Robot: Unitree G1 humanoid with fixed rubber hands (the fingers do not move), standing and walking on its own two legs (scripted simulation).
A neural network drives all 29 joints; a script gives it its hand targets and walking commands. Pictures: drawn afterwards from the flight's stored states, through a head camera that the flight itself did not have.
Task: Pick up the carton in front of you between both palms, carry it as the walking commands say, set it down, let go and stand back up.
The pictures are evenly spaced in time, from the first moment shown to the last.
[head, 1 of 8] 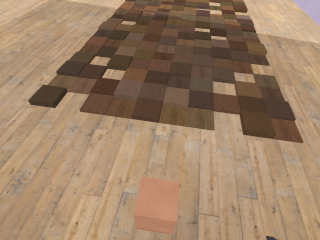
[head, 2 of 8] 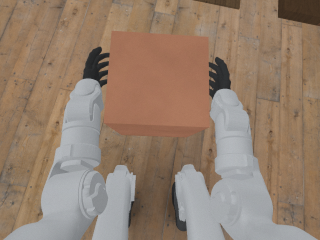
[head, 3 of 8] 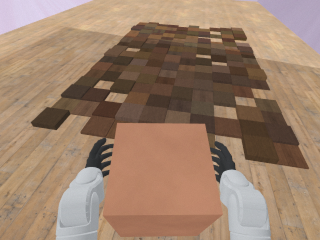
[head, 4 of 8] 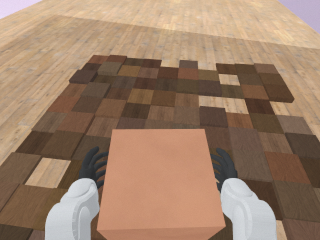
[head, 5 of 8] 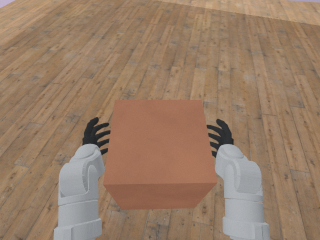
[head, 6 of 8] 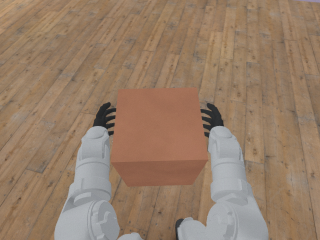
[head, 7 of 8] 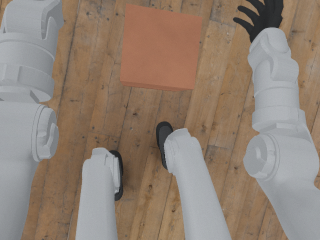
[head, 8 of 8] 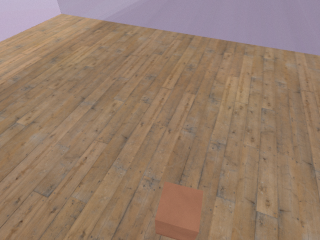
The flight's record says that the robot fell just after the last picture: no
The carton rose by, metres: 0.77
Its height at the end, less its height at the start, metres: +0.00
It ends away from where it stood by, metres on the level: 6.40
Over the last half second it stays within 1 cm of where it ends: yes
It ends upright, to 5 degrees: yes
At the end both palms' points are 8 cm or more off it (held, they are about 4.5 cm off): yes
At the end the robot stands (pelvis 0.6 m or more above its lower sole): yes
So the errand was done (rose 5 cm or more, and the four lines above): yes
